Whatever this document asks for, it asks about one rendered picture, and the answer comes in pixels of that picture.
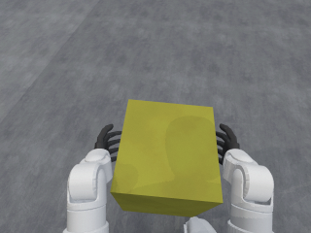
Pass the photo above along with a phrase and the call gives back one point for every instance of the right robot thigh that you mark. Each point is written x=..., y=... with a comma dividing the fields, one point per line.
x=198, y=225

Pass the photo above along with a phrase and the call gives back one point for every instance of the carton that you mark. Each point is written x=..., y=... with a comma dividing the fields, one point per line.
x=167, y=162

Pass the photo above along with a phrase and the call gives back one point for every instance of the left robot hand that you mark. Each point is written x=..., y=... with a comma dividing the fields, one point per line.
x=103, y=143

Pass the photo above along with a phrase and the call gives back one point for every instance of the right robot forearm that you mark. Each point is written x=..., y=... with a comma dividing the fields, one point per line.
x=252, y=193

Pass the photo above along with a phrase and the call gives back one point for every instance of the left robot forearm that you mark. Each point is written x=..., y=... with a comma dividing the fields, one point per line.
x=87, y=194

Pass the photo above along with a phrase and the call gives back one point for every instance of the right robot hand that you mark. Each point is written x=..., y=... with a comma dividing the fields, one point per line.
x=230, y=141

